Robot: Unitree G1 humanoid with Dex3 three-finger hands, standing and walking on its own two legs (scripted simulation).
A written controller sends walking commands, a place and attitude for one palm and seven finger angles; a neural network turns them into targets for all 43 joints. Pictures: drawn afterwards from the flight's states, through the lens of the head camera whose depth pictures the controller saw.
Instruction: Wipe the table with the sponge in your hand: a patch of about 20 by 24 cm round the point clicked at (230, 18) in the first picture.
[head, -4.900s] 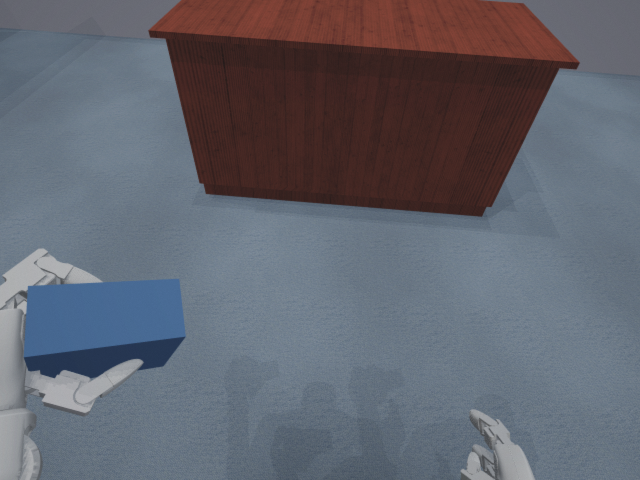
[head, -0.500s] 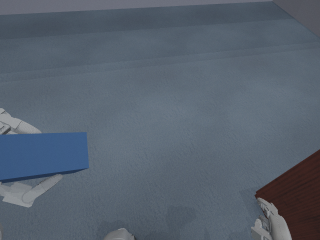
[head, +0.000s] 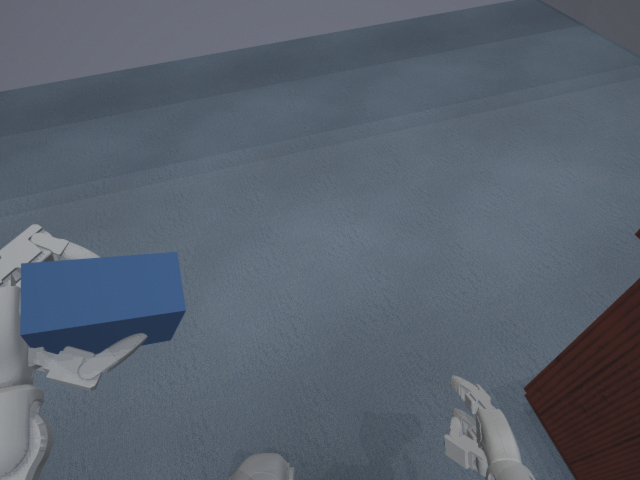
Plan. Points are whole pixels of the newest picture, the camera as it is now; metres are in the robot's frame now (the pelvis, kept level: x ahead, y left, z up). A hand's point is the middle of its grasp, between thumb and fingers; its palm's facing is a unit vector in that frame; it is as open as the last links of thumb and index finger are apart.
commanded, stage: turn to face it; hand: left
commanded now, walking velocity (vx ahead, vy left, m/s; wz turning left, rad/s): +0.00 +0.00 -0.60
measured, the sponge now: (131, 305) +0.23 +0.21 +0.16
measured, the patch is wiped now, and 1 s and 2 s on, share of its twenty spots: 0.00 0.00 0.00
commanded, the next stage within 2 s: none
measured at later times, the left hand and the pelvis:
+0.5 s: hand (159, 302) +0.23 +0.17 +0.18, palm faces +0.17 -0.88 -0.44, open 10.1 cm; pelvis -0.04 +0.00 +0.01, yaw -18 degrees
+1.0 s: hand (277, 355) +0.19 +0.05 +0.18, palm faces -0.13 -0.88 -0.45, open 10.1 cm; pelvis -0.12 -0.03 +0.00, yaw -35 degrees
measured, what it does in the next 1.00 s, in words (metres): walks backwards, turning right: left foot, then right foot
